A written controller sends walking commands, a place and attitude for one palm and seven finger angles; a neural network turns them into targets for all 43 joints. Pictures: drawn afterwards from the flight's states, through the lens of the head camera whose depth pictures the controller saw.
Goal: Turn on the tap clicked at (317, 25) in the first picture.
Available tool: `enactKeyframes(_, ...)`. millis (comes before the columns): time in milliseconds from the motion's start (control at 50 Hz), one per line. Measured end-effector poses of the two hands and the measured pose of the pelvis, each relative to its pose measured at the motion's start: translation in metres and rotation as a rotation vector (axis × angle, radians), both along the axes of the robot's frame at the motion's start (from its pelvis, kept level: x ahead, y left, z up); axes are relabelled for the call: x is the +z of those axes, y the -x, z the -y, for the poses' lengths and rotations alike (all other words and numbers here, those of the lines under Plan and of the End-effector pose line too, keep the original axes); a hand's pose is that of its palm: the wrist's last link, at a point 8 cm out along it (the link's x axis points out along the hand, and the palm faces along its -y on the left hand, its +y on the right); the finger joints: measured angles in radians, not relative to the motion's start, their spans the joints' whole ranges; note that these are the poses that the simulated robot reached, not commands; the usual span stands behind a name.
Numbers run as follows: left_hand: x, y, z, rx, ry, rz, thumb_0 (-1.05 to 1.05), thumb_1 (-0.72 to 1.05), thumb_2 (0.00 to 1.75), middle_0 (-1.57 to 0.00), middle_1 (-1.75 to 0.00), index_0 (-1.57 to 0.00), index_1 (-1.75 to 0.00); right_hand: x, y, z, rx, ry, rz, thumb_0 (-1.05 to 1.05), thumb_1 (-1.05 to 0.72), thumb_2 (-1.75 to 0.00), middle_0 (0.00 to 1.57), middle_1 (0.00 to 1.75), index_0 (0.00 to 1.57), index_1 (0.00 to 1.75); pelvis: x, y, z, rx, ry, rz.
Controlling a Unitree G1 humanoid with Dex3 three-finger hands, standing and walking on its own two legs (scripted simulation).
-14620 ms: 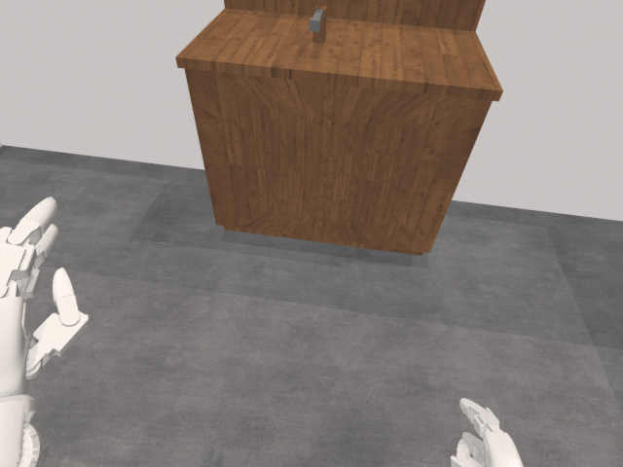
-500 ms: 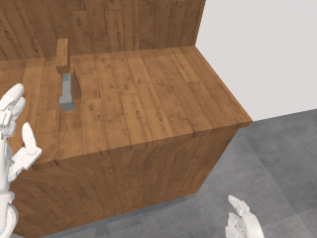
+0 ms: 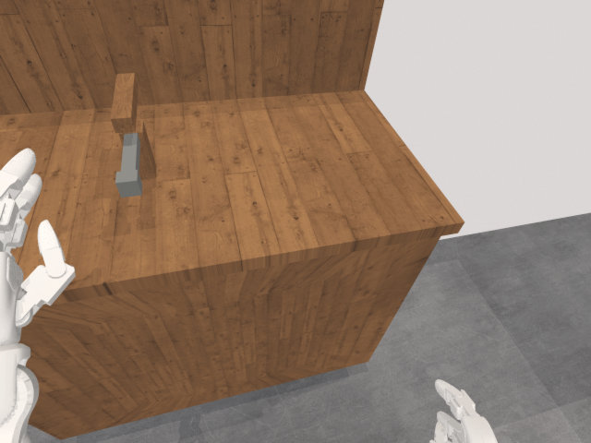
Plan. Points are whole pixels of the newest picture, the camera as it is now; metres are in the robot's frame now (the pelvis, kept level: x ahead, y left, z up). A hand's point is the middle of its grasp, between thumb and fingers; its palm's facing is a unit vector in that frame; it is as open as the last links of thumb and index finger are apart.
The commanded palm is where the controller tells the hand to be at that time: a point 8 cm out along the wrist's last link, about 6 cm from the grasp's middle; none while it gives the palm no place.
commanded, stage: come to a stop and stand still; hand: left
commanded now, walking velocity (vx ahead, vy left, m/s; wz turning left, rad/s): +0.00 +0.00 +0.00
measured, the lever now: (129, 183) +0.40 +0.30 +0.12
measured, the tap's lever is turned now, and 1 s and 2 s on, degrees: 0 0 0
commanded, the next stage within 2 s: look again from close up in 0.66 s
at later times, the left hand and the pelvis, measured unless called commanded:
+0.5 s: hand (82, 251) +0.24 +0.26 +0.17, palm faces +0.39 -0.85 -0.35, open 7.4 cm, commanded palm +0.18 +0.30 +0.18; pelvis +0.03 +0.02 +0.00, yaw +0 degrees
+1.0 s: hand (76, 260) +0.24 +0.27 +0.16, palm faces +0.41 -0.85 -0.34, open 7.4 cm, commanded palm +0.18 +0.30 +0.18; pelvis +0.02 +0.02 +0.00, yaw +1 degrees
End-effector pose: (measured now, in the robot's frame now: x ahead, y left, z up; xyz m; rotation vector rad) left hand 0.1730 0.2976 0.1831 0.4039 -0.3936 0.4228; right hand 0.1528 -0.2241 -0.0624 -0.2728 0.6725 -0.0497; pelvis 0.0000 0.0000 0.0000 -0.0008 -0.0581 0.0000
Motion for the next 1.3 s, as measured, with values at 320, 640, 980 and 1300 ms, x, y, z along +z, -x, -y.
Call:
enactKeyframes(320, -0.015, -0.031, 0.003, -0.067, -0.014, -0.124, 0.01, 0.89, 0.9, -0.21, -0.3, -0.22, -0.31, 0.007, -0.024, -0.007, -0.029, -0.008, 0.01, 0.01, -0.9, -0.9, 0.2, 0.3, 0.2, 0.3, 0.003, -0.02, -0.007, -0.004, 0.012, -0.023)
enactKeyframes(640, -0.013, -0.027, -0.013, -0.036, 0.006, -0.121, 0.01, 0.89, 0.9, -0.21, -0.3, -0.21, -0.31, 0.006, -0.045, -0.033, -0.008, -0.033, 0.011, 0.01, -0.9, -0.9, 0.2, 0.3, 0.2, 0.3, 0.002, -0.024, -0.021, 0.005, 0.014, -0.01)
enactKeyframes(980, -0.008, -0.021, -0.01, -0.025, 0.0, -0.097, 0.01, 0.89, 0.9, -0.21, -0.3, -0.21, -0.31, 0.004, -0.034, -0.027, -0.013, -0.026, -0.012, 0.01, -0.9, -0.9, 0.2, 0.3, 0.2, 0.3, 0.003, -0.021, -0.018, 0.011, 0.014, -0.008)
enactKeyframes(1300, 0.035, -0.049, -0.035, 0.017, -0.057, -0.042, 0.01, 0.89, 0.9, -0.21, -0.3, -0.22, -0.31, -0.013, -0.031, -0.019, 0.109, -0.005, -0.08, 0.01, -0.9, -0.9, 0.2, 0.3, 0.2, 0.3, 0.0, -0.019, -0.005, 0.037, 0.003, -0.026)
